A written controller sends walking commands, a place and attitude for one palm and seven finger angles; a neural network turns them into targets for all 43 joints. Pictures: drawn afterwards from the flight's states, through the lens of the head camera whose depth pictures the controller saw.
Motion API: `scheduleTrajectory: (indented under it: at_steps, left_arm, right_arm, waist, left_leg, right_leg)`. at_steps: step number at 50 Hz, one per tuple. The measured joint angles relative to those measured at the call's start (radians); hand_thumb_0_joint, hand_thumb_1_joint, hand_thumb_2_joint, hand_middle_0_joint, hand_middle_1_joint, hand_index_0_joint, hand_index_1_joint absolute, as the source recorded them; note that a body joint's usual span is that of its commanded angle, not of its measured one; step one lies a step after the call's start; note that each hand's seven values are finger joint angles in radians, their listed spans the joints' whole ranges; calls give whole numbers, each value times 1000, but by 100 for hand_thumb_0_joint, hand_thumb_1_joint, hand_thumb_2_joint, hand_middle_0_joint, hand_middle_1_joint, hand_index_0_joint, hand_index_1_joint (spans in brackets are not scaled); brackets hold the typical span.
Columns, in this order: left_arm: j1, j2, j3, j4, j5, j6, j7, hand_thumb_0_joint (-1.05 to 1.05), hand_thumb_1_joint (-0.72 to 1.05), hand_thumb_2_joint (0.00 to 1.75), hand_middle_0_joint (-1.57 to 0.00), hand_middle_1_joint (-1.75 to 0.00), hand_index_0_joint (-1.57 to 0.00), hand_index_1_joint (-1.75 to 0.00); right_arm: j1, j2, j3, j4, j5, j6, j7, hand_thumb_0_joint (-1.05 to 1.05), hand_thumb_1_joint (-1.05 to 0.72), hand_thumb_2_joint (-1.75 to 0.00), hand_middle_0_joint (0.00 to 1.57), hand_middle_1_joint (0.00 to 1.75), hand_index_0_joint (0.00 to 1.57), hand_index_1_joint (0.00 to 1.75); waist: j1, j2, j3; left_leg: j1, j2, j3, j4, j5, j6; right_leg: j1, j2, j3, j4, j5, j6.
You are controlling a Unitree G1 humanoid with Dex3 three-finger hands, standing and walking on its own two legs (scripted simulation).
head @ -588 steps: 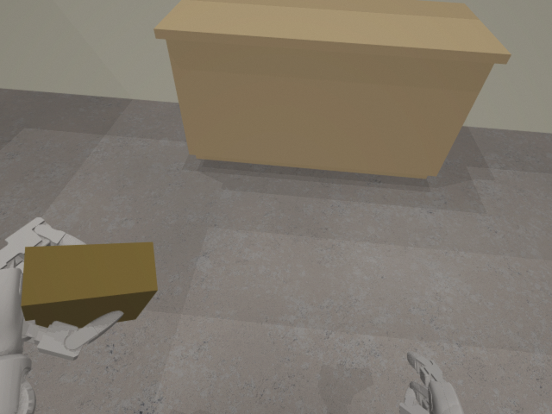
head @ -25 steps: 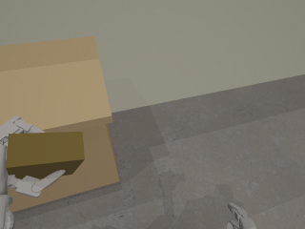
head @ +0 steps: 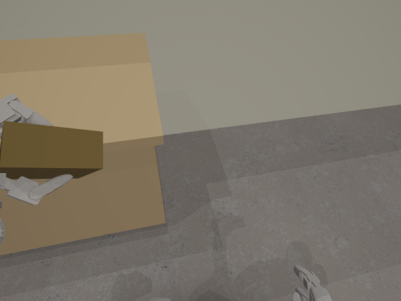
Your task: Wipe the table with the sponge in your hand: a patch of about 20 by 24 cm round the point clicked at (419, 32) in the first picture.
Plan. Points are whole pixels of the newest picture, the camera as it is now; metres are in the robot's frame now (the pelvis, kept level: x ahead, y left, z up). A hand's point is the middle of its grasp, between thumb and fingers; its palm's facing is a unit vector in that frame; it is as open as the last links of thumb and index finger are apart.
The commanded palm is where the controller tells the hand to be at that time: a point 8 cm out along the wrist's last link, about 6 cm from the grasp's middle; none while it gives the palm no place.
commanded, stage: look again from close up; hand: left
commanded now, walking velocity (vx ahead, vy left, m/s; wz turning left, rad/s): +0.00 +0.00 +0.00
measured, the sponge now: (62, 156) +0.26 +0.26 +0.18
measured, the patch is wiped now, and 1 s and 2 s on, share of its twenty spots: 0.00 0.00 0.00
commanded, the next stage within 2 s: shuffle to correct the standing spot in 0.24 s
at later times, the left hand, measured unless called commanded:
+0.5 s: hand (44, 144) +0.28 +0.30 +0.18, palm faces +0.40 -0.85 -0.35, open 9.8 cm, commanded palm +0.23 +0.32 +0.18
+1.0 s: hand (55, 115) +0.36 +0.32 +0.16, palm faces +0.31 -0.86 -0.40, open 9.8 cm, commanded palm +0.31 +0.36 +0.18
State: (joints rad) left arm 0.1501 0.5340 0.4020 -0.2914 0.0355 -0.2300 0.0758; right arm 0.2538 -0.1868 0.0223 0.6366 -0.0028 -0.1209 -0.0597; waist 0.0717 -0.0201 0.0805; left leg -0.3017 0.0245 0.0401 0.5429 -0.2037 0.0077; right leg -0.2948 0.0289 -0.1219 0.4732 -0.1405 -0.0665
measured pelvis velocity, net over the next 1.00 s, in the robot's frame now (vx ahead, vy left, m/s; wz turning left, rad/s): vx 0.11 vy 0.10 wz -0.13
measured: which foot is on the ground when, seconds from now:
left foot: down 0.00-0.84, up 0.86-0.90, down 0.92-1.00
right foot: down 0.00-0.92, up 0.94-1.00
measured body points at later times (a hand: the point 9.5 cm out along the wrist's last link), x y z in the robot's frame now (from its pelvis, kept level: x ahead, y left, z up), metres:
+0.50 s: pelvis +0.06 +0.05 +0.00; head +0.08 +0.07 +0.45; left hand +0.26 +0.34 +0.19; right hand +0.24 -0.16 -0.06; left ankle +0.06 +0.11 -0.73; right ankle +0.07 -0.07 -0.73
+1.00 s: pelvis +0.11 +0.10 -0.02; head +0.14 +0.12 +0.43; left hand +0.34 +0.37 +0.18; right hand +0.26 -0.15 -0.09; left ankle +0.12 +0.17 -0.73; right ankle +0.07 -0.04 -0.69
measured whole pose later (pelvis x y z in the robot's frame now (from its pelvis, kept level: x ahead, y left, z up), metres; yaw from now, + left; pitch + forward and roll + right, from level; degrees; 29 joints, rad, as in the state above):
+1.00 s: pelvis +0.11 +0.10 -0.02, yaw -8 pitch -1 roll +0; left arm 0.41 0.38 0.41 -0.53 -0.02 -0.24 0.11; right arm 0.19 -0.21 -0.01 0.57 0.00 -0.06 0.01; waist 0.03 -0.05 0.08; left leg -0.31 -0.04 0.09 0.71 -0.39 0.08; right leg -0.41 -0.02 0.04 1.03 -0.52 0.00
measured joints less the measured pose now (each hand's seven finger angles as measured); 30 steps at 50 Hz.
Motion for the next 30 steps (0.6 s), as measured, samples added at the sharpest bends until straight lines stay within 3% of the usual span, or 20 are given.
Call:
scheduleTrajectory:
  at_steps: [2, 4, 7, 9, 12, 17, 23, 30]
  left_arm:
    - [-40, -9, 58, 49, -44, -10, 14, 0, -47, 101, -77, -135, -76, -135]
    - [32, -62, 69, 15, -72, -6, 25, 0, -47, 101, -77, -135, -76, -135]
    - [197, -139, -9, -74, -67, -4, 11, 0, -46, 101, -77, -135, -76, -135]
    - [277, -159, -67, -109, -51, -3, -8, 0, -46, 101, -77, -135, -76, -135]
    - [312, -155, -101, -116, -29, -2, -25, 0, -47, 101, -77, -135, -76, -135]
    - [240, -132, -43, -123, -25, -4, -9, 0, -47, 101, -77, -135, -76, -135]
    - [208, -171, -13, -161, -46, -30, 20, 0, -47, 101, -77, -135, -76, -135]
    - [220, -190, -65, -124, -48, 2, 12, 0, -47, 101, -77, -135, -76, -135]
  right_arm:
    - [-16, -11, 3, -3, 13, -3, 29, 1, -90, -89, 20, 30, 21, 30]
    - [-16, -22, -2, -26, 25, -9, 55, 1, -90, -89, 20, 30, 21, 30]
    - [2, -28, -3, -54, 31, -22, 63, 1, -90, -89, 20, 30, 21, 30]
    - [12, -23, 2, -62, 27, -26, 56, 1, -90, -89, 20, 30, 21, 30]
    - [24, -10, 10, -70, 18, -30, 46, 1, -90, -89, 20, 30, 21, 30]
    - [12, 0, 25, -67, 2, -47, 45, 1, -90, -89, 20, 30, 20, 30]
    - [-35, -1, 31, -62, -9, -48, 60, 1, -90, -89, 20, 30, 21, 30]
    - [-84, -9, 24, -99, -7, -1, 54, 1, -90, -89, 20, 30, 21, 30]
  waist:
    - [-12, 5, 7]
    - [-35, 17, 1]
    - [-61, 20, -15]
    - [-69, 7, -18]
    - [-65, -23, -10]
    - [-40, -45, 10]
    - [-22, -21, -33]
    - [-35, -9, -67]
  left_leg:
    - [6, -2, 13, -9, 2, 7]
    - [21, -8, 35, -31, 4, 18]
    - [40, -18, 60, -63, 3, 31]
    - [51, -25, 67, -76, 5, 41]
    - [59, -39, 66, -80, -1, 53]
    - [65, -56, 47, -55, -27, 59]
    - [67, -50, 45, -41, -63, 63]
    - [70, -56, 64, 10, -131, 76]
  right_leg:
    - [-1, 1, 17, -6, -1, 8]
    - [2, -2, 42, -19, 1, 26]
    - [5, -10, 69, -25, -25, 42]
    - [7, -15, 78, -23, -40, 47]
    - [9, -22, 86, -7, -55, 51]
    - [25, -32, 85, 5, -35, 54]
    - [42, -24, 85, -14, -61, 62]
    - [30, -31, 106, 55, -130, 72]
